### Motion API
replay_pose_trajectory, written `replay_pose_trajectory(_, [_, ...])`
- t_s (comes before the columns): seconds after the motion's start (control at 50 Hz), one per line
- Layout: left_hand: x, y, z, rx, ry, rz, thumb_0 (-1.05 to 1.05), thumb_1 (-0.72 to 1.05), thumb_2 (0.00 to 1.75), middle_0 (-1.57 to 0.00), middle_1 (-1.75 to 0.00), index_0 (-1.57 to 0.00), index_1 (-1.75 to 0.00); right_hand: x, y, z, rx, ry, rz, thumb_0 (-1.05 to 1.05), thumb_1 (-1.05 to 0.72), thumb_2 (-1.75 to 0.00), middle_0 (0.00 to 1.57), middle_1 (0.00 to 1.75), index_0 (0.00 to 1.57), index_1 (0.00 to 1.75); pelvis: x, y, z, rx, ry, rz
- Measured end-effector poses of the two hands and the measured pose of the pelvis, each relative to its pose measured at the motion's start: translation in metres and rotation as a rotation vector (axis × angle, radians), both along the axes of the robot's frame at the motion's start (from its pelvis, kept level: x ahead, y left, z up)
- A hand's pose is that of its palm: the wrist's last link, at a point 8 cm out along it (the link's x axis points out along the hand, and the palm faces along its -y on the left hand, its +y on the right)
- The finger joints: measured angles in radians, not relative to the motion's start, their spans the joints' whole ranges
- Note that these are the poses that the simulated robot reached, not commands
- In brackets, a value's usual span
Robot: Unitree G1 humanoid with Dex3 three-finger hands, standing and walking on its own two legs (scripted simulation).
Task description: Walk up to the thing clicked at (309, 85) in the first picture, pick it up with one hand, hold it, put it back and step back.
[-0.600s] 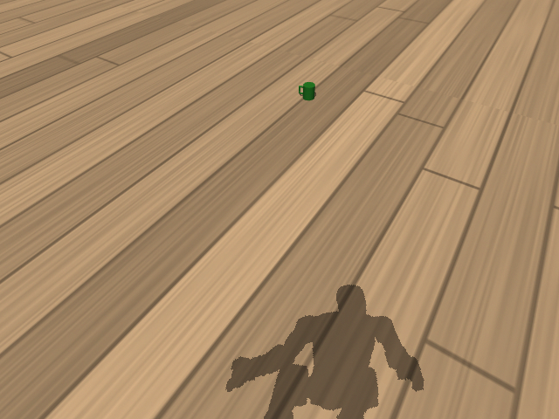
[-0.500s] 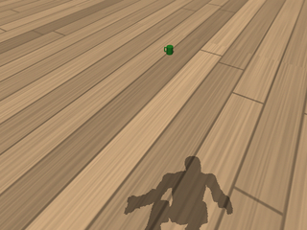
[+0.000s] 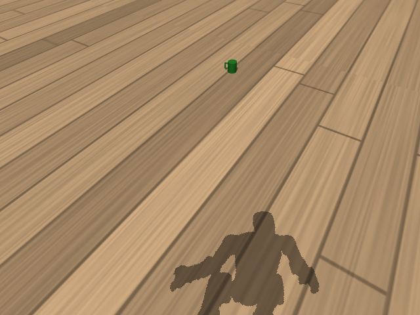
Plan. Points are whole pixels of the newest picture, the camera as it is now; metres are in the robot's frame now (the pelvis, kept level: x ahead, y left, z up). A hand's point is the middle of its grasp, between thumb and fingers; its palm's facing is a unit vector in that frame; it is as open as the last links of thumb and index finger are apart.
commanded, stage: stand
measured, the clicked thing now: (230, 66) +2.24 -0.11 -0.73
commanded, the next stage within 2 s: walk up in 1.82 s
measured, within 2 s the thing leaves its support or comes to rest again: neither
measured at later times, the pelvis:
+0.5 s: pelvis +0.01 +0.00 +0.00, yaw +0 degrees
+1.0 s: pelvis +0.01 +0.00 +0.00, yaw +0 degrees
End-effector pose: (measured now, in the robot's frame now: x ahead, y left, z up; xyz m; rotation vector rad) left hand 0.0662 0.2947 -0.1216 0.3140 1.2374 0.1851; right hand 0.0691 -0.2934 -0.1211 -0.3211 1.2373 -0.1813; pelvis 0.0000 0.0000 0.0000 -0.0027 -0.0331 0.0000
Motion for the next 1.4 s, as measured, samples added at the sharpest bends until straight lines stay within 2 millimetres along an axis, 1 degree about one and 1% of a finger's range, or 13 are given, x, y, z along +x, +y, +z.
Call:
replay_pose_trajectory(0.38, [0.007,0.001,0.001,0.002,-0.009,0.004,0.00,0.91,0.90,-0.20,-0.30,-0.21,-0.30,0.011,0.000,0.002,-0.003,-0.013,0.005,0.00,-0.90,-0.90,0.21,0.30,0.20,0.30,0.006,0.000,0.000,-0.001,0.000,0.002])
replay_pose_trajectory(0.94, [0.001,0.002,0.002,0.008,0.009,0.019,0.00,0.91,0.90,-0.20,-0.30,-0.21,-0.30,0.009,0.000,0.000,0.001,-0.001,0.012,0.00,-0.90,-0.90,0.21,0.30,0.20,0.30,0.007,-0.001,0.001,0.001,-0.002,0.006])
replay_pose_trajectory(1.4, [0.004,-0.001,0.002,0.008,0.003,0.014,0.00,0.91,0.90,-0.20,-0.30,-0.21,-0.30,0.010,-0.004,0.001,-0.003,-0.002,0.010,0.00,-0.90,-0.90,0.21,0.30,0.20,0.30,0.008,-0.003,0.001,0.000,-0.002,0.006])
